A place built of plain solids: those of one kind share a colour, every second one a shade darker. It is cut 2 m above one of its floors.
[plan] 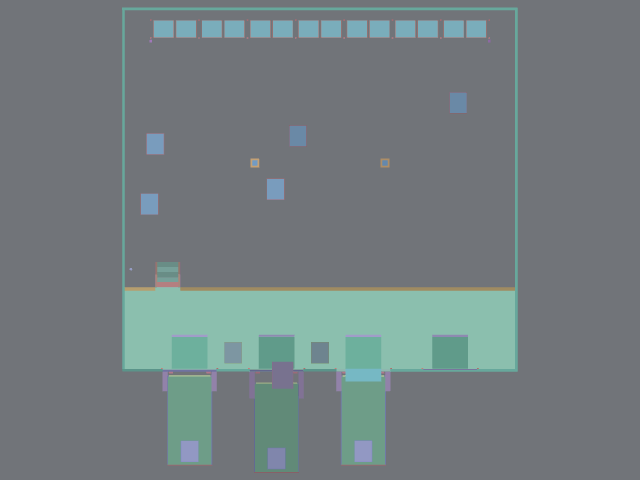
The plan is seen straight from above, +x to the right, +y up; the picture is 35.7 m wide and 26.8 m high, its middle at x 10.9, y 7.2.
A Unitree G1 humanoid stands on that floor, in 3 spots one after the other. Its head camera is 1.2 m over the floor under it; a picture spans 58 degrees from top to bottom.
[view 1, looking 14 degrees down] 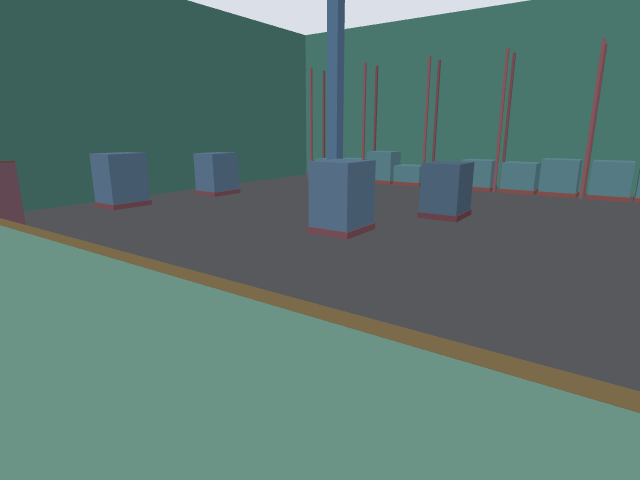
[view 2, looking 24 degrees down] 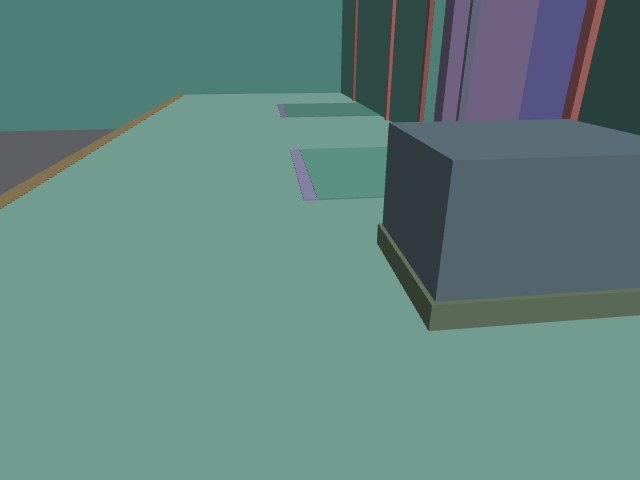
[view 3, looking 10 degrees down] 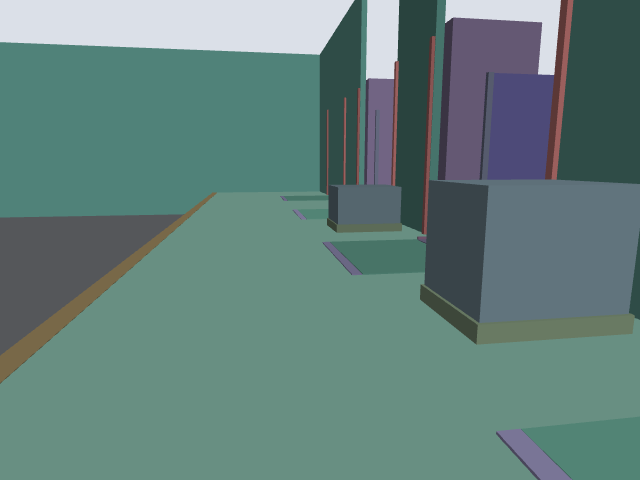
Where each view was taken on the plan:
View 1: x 13.32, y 2.20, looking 125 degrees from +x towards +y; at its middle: ground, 8.68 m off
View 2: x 8.81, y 2.20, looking -7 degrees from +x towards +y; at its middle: south_deck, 2.95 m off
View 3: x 3.00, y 2.97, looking -9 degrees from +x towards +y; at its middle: south_deck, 6.91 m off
